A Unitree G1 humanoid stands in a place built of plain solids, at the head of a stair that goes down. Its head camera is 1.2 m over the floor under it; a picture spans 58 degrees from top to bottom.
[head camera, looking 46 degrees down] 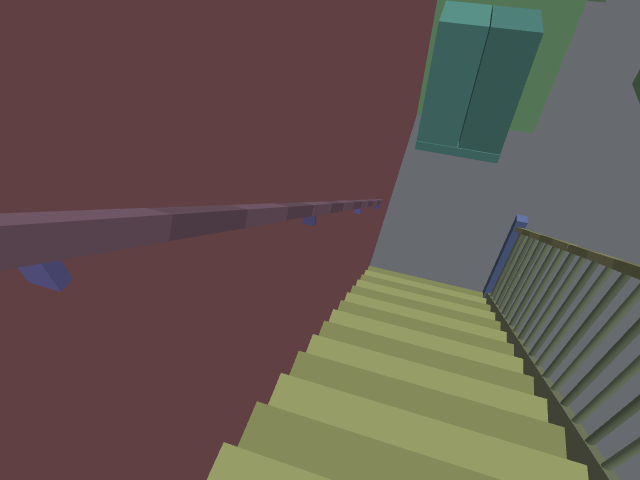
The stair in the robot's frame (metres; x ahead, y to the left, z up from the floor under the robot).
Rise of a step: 0.17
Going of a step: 0.21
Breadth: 1.20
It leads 18 degrees to the right of straight ahead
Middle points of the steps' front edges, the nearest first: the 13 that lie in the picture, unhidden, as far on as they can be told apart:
0.49 -0.34 -0.34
0.69 -0.40 -0.51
0.89 -0.47 -0.68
1.09 -0.53 -0.84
1.28 -0.59 -1.01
1.48 -0.66 -1.18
1.68 -0.72 -1.35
1.88 -0.78 -1.52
2.08 -0.85 -1.69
2.28 -0.91 -1.86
2.48 -0.97 -2.03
2.68 -1.04 -2.20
2.87 -1.10 -2.37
